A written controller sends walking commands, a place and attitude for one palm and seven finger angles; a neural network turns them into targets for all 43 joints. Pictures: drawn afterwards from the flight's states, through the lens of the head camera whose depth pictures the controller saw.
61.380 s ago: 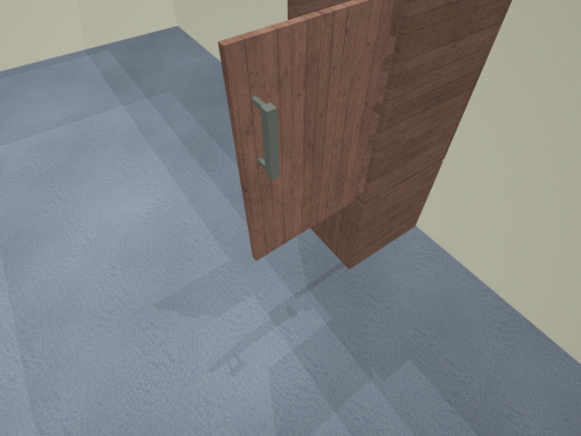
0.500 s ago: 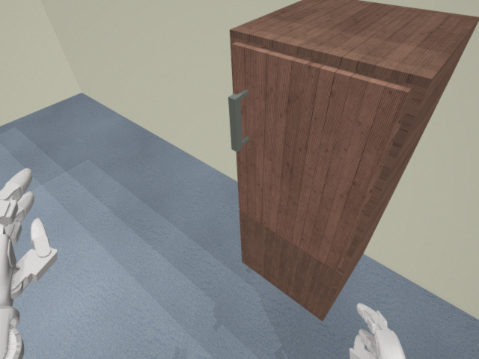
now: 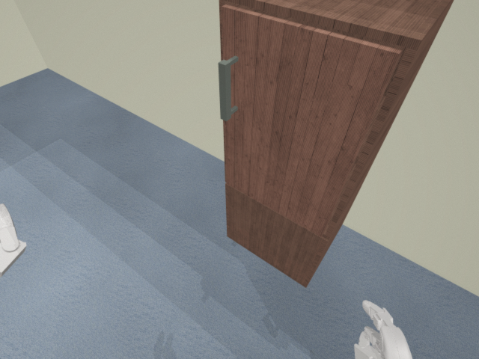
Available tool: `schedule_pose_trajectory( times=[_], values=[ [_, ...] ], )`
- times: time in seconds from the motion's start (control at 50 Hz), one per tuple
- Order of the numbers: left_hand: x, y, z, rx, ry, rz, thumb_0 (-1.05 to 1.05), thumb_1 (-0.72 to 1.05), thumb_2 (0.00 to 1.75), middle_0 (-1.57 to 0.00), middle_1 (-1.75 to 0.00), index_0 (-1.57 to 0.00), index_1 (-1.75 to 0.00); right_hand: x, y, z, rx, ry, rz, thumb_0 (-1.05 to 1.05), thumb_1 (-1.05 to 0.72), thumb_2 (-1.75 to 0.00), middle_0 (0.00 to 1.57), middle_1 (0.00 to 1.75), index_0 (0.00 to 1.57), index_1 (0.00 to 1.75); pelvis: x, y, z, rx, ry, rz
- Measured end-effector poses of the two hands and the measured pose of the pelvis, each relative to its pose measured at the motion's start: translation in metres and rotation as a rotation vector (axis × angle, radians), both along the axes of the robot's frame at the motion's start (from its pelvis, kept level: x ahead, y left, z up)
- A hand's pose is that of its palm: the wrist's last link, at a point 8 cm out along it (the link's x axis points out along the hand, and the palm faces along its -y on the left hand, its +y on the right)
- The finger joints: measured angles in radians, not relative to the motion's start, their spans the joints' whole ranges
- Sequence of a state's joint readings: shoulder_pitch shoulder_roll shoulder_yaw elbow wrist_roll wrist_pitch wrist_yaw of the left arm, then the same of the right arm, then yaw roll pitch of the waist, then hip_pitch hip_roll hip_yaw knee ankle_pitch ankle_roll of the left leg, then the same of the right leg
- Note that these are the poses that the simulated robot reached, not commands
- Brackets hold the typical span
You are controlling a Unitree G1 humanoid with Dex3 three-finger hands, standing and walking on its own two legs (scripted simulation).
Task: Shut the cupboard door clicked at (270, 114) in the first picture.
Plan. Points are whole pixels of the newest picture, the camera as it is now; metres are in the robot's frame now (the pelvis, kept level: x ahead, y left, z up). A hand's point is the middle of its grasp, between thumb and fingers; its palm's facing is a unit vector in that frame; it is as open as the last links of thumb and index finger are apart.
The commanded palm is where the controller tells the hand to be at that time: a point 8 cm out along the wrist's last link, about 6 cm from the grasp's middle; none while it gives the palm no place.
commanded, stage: step back with the hand held close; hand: left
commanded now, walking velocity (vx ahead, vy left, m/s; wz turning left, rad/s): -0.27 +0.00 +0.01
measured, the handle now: (229, 89) +0.72 +0.07 +0.09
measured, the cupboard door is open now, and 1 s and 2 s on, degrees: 0 0 0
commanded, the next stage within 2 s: stop stepping back and stand still in 0.74 s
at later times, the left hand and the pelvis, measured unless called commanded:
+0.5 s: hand out of the picture +0.11 +0.27 +0.18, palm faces +0.58 -0.69 -0.44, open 7.4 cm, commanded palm +0.04 +0.30 +0.19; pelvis -0.07 -0.01 -0.02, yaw +5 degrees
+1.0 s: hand out of the picture +0.02 +0.27 +0.19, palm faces +0.51 -0.77 -0.37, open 7.4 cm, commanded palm -0.06 +0.30 +0.19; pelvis -0.18 +0.00 +0.00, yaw +2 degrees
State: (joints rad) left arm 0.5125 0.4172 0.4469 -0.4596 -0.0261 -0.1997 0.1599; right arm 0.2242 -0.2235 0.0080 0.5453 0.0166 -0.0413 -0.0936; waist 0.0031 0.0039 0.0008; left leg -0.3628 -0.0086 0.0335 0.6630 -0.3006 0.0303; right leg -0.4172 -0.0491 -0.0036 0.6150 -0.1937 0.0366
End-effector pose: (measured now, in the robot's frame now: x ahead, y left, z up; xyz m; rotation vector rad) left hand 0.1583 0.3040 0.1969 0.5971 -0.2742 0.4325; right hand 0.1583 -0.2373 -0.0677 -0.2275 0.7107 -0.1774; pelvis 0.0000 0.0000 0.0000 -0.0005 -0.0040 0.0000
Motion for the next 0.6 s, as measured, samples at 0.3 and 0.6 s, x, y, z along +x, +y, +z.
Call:
schedule_pose_trajectory(
  times=[0.3, 0.6],
  values=[
    [-0.05, -0.005, 0.003, 0.044, -0.106, 0.001, 0.01, 0.88, 0.9, -0.22, -0.3, -0.22, -0.31, -0.062, -0.01, -0.011, -0.032, 0.039, 0.021, 0.02, -0.9, -0.9, 0.21, 0.3, 0.2, 0.3, -0.042, -0.008, -0.009, -0.011, -0.013, 0.064],
    [-0.117, -0.003, -0.005, -0.015, -0.113, 0.047, 0.01, 0.88, 0.9, -0.22, -0.3, -0.22, -0.31, -0.076, 0.0, -0.012, -0.036, 0.033, 0.118, 0.02, -0.9, -0.9, 0.2, 0.3, 0.2, 0.3, -0.097, -0.009, -0.012, -0.015, -0.013, 0.108]
  ],
)
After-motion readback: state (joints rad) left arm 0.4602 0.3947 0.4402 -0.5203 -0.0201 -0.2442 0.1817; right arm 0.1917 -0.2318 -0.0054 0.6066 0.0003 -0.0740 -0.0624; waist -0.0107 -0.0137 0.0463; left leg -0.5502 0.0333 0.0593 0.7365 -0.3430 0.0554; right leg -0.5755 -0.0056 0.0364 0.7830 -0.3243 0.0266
